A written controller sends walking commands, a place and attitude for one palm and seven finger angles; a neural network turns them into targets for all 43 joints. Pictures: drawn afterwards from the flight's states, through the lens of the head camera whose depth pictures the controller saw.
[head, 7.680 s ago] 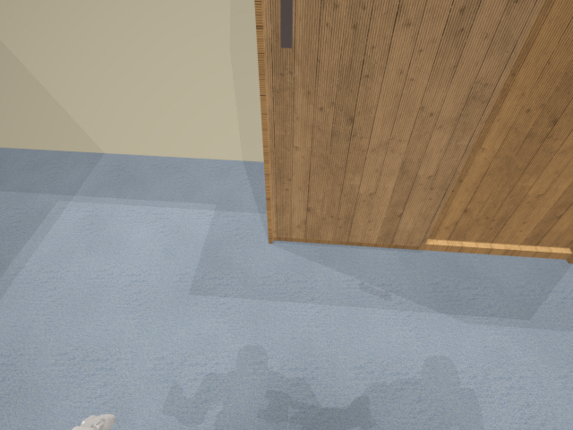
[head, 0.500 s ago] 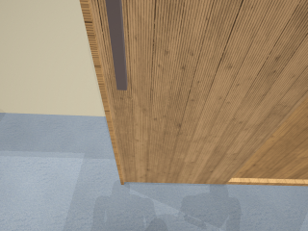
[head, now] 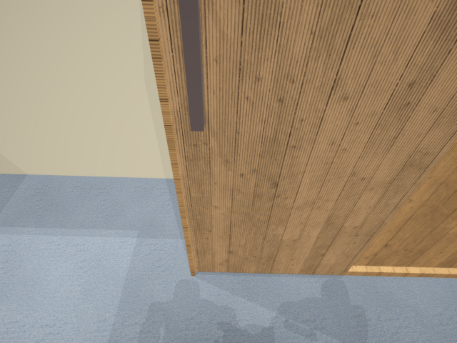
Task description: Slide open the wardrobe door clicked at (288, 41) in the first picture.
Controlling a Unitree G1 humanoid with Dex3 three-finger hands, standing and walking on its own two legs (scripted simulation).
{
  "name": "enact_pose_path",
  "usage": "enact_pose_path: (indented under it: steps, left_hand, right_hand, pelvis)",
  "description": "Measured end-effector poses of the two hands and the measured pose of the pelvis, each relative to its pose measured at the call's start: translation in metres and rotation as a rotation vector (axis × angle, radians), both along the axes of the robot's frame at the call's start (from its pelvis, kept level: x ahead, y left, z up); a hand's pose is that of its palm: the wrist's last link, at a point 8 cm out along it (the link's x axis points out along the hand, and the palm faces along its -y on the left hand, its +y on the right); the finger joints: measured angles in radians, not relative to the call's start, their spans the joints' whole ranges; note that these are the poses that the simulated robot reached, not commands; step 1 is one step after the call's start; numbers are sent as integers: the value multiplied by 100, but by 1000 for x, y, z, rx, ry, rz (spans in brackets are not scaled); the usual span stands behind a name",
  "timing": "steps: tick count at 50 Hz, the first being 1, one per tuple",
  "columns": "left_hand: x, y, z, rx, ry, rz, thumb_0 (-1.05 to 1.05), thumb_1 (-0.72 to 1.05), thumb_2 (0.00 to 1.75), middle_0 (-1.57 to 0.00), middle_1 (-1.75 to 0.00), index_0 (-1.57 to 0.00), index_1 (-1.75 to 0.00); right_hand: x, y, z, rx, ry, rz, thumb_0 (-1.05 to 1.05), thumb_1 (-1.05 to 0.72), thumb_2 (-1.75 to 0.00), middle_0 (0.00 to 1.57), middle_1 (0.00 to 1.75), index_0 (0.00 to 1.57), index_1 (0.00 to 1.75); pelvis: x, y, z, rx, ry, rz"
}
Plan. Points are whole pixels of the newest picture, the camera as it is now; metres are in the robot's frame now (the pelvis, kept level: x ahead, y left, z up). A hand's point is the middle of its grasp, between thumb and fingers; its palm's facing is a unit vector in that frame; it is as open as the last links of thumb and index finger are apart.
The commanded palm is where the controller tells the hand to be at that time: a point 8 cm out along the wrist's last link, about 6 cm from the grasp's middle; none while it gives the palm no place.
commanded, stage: come to a stop and stand still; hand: left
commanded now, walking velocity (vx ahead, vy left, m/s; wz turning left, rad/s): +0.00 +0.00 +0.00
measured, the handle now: (194, 52) +0.50 +0.10 +0.27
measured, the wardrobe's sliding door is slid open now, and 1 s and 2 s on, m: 0.00 0.00 0.00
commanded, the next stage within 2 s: look again from close up in 0.90 s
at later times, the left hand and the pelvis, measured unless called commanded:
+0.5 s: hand out of the picture -0.03 +0.18 -0.16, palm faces +0.00 -0.98 -0.21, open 7.4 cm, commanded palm none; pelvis -0.01 +0.01 +0.01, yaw +0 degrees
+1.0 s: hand out of the picture +0.05 +0.17 -0.16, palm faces +0.00 -0.98 -0.22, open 7.3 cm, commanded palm none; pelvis +0.02 -0.01 +0.01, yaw +0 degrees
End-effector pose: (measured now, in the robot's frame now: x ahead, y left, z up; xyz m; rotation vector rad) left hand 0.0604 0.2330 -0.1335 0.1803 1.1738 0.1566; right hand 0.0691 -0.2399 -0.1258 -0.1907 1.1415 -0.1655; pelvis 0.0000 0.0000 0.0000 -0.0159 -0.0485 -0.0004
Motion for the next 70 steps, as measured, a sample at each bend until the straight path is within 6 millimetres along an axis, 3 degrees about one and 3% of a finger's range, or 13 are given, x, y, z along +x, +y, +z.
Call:
enact_pose_path:
  steps: [7,16,22,29,38,46,70]
  left_hand:
    - [-30,13,8,16,42,-14,0,90,90,-20,-30,-20,-30]
    - [-83,14,6,10,181,25,1,90,90,-20,-30,-20,-30]
    - [-99,5,4,-9,255,33,1,90,90,-20,-30,-20,-30]
    - [-85,-7,1,-28,255,27,1,90,90,-20,-30,-20,-30]
    - [-45,-16,-1,-30,177,5,1,91,90,-20,-30,-20,-30]
    - [-23,-13,2,-11,140,-3,1,91,90,-20,-30,-20,-30]
    - [-18,-17,8,13,151,11,0,90,90,-20,-30,-20,-30]
  right_hand:
    - [-13,20,0,53,-6,23,0,-91,-90,20,30,20,30]
    - [-53,14,-8,43,133,14,0,-91,-90,20,30,21,30]
    - [-74,12,-9,43,213,-9,0,-91,-90,20,30,20,30]
    - [-75,12,-9,50,245,-22,1,-90,-90,20,30,20,30]
    - [-53,11,-9,55,203,-25,1,-91,-90,20,30,20,30]
    - [-39,2,-7,44,184,-24,1,-91,-90,20,30,20,30]
    - [-21,-22,-5,24,185,-1,0,-90,-90,20,30,20,30]
  pelvis:
    - [-13,7,5,8,14,-4]
    - [-15,10,7,15,35,6]
    - [-10,8,8,18,38,3]
    - [-2,3,9,19,38,2]
    - [7,-5,10,19,31,-3]
    - [14,-10,10,20,34,-4]
    - [24,-25,13,23,33,4]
